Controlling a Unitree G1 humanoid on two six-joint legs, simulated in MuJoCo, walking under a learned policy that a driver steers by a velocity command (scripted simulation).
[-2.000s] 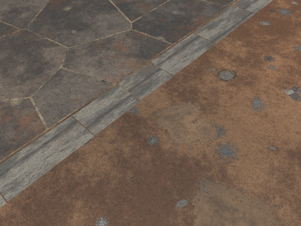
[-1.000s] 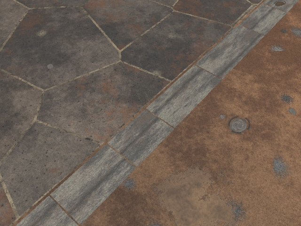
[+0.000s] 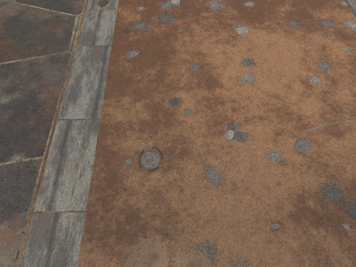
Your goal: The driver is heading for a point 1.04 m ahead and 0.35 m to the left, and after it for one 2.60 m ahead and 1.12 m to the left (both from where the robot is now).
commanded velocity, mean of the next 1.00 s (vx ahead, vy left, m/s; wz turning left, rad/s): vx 0.47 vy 0.00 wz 0.49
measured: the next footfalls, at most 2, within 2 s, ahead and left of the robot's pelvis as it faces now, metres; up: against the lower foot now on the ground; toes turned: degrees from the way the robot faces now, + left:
right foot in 0.04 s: +0.03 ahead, -0.14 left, +0.00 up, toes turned +0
left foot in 0.62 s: +0.18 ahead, +0.23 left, +0.00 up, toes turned +32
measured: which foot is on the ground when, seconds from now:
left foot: down 0.00-0.04, up 0.06-0.60, down 0.62-1.00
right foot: up 0.00-0.02, down 0.04-0.62, up 0.64-1.00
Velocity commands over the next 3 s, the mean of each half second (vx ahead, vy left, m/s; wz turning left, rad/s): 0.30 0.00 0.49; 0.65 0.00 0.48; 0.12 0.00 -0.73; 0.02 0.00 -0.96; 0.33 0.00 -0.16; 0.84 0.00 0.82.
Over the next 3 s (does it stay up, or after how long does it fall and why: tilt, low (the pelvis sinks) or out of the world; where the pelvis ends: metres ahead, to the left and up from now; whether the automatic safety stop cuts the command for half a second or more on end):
stays up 0.93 0.41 -0.03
